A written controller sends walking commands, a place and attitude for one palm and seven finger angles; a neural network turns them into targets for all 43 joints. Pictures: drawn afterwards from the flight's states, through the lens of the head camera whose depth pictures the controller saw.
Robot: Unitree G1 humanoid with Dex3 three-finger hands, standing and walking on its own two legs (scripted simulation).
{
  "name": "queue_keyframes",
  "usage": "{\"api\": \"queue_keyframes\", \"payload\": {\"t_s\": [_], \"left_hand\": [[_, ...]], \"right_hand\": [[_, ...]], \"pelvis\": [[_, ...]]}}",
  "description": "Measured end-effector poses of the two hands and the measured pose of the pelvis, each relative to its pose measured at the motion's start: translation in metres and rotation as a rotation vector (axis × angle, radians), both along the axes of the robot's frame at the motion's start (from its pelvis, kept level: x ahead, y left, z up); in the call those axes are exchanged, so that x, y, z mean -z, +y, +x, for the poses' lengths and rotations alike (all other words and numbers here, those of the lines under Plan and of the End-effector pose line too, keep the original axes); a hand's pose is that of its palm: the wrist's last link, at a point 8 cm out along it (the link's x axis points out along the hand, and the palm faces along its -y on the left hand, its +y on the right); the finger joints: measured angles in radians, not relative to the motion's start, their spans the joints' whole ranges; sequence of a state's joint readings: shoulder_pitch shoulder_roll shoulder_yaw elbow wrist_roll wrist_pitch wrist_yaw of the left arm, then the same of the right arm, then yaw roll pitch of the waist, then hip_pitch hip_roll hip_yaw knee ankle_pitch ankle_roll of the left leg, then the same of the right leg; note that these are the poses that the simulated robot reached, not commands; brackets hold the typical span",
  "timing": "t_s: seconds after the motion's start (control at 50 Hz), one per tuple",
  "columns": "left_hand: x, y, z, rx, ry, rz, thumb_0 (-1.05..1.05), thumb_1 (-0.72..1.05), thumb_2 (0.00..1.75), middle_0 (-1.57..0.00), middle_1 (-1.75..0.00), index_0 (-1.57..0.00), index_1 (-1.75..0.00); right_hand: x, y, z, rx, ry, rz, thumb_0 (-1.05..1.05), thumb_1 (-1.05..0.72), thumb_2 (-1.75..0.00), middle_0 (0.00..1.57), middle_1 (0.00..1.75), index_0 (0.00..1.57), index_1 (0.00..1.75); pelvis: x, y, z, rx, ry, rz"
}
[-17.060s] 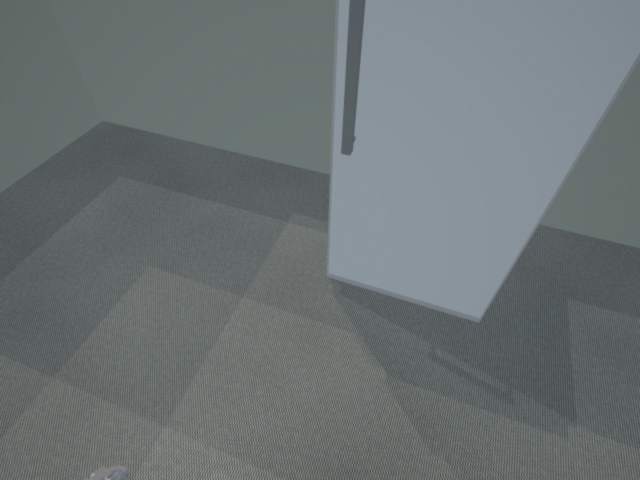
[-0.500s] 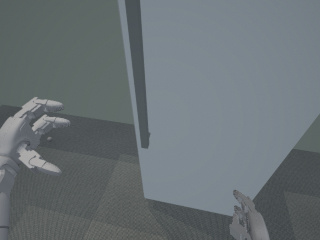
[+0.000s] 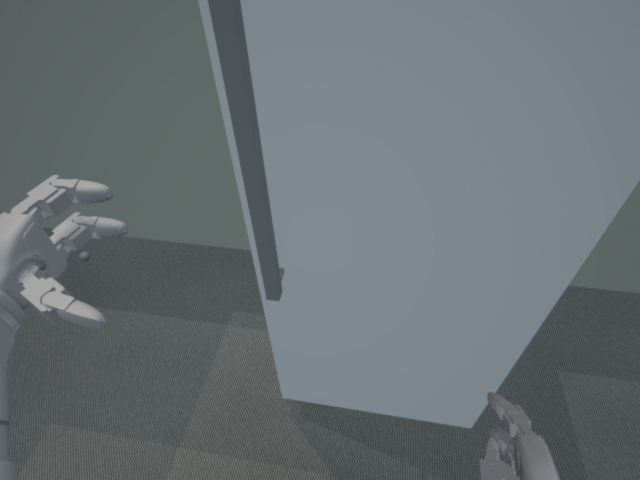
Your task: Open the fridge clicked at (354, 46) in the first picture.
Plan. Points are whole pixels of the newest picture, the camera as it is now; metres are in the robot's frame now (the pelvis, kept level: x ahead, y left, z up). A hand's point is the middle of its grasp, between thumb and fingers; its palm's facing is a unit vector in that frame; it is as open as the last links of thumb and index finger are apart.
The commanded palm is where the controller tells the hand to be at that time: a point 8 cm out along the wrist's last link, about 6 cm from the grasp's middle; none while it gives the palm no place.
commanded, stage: raise the hand to about handle height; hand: left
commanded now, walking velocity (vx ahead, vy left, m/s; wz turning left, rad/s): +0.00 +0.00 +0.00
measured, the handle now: (261, 180) +0.47 +0.13 +0.15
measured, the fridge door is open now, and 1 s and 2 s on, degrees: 0 0 0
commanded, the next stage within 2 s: move the hooked fingers beside the handle in 0.18 s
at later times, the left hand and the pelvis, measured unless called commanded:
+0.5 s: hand (112, 242) +0.30 +0.26 +0.19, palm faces +0.00 -1.00 -0.10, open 14.0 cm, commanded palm +0.27 +0.30 +0.20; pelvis +0.00 -0.01 +0.00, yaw +1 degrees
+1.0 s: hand (144, 218) +0.34 +0.24 +0.19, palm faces -0.02 -1.00 -0.06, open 14.0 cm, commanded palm +0.32 +0.28 +0.20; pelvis +0.00 +0.00 +0.00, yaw +0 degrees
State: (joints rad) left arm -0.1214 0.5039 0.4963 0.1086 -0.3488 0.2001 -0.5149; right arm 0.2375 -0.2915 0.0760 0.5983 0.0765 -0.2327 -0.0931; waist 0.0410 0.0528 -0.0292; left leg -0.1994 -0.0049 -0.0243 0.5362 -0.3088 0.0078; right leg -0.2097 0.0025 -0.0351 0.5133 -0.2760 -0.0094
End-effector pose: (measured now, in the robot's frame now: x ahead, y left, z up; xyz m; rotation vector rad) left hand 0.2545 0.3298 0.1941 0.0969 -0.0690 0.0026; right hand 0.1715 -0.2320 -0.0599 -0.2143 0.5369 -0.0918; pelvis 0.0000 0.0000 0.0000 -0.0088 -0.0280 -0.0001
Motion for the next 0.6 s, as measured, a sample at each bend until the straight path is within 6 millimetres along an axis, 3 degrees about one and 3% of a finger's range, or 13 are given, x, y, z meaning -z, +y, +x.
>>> {"api": "queue_keyframes", "payload": {"t_s": [0.36,0.6], "left_hand": [[-0.006,-0.006,0.004,-0.008,0.011,0.011,-0.02,-0.50,0.30,-0.31,-1.20,-0.30,-1.20],[-0.001,-0.024,0.038,0.021,0.023,-0.012,-0.02,-0.50,0.30,-0.31,-1.20,-0.30,-1.20]], "right_hand": [[0.002,0.006,0.013,-0.022,-0.017,0.032,0.02,-0.90,-0.90,0.20,0.30,0.20,0.30],[0.007,0.001,0.004,0.008,0.018,0.024,0.02,-0.90,-0.90,0.20,0.30,0.20,0.30]], "pelvis": [[0.000,-0.006,0.003,-0.010,-0.002,0.002],[0.000,-0.006,0.003,-0.004,0.007,0.006]]}}
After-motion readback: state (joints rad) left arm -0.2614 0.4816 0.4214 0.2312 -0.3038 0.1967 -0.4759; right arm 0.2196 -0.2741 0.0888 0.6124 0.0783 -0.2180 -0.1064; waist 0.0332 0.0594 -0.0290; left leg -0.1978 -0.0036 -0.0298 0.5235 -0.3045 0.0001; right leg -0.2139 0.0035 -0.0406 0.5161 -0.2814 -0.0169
